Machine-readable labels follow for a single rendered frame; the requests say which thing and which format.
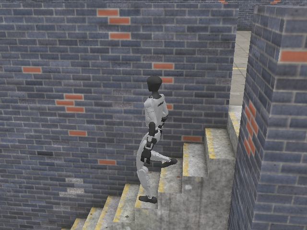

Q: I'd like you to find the robot left shin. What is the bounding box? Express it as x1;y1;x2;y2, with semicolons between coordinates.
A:
137;169;153;199

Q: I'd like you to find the right robot upper arm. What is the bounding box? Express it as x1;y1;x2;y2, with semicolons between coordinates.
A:
160;94;168;117

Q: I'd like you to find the left robot upper arm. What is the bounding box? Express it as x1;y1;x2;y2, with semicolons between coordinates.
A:
144;99;158;127

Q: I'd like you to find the robot left forearm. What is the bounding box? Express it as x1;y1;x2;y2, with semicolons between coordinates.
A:
145;122;156;150

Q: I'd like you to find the left robot hand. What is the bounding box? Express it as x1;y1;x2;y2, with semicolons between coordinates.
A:
141;148;151;164

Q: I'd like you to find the robot right forearm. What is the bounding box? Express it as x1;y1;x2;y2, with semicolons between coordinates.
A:
158;115;168;130

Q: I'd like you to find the robot left foot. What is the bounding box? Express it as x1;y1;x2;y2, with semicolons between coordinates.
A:
139;195;157;204

